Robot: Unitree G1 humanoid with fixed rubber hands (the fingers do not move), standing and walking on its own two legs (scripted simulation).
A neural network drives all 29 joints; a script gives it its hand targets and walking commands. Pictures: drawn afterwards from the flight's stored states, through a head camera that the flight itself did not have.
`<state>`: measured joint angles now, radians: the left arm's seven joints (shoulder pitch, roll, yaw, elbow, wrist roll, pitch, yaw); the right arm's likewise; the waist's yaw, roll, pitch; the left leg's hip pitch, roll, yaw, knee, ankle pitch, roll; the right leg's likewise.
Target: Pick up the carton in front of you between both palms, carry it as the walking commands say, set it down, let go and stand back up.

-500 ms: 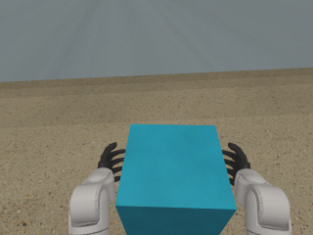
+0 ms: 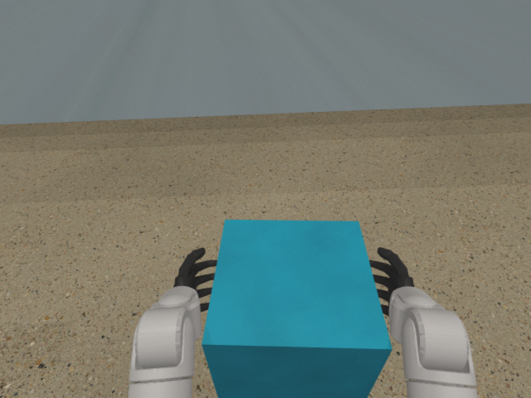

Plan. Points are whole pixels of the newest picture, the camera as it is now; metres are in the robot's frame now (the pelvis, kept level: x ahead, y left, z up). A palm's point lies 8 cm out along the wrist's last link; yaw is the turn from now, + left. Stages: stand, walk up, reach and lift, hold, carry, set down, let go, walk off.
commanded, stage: carry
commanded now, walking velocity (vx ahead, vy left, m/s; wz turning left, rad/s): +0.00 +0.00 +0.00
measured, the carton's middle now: (290, 320) +0.27 +0.00 -0.01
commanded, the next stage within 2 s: hold in 0.68 s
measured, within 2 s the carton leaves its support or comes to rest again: neither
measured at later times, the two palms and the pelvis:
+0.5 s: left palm (192, 305) +0.27 +0.15 +0.04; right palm (392, 305) +0.27 -0.15 +0.04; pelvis -0.03 +0.00 +0.00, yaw +0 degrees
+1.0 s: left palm (184, 320) +0.24 +0.15 +0.05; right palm (396, 321) +0.24 -0.15 +0.05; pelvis -0.05 +0.00 +0.01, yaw +0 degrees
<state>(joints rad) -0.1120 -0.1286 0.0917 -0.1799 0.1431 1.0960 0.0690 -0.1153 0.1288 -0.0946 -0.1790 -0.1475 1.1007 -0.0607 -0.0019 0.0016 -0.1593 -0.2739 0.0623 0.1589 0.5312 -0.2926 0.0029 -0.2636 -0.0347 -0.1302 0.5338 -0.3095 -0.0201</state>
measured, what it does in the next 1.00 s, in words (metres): stands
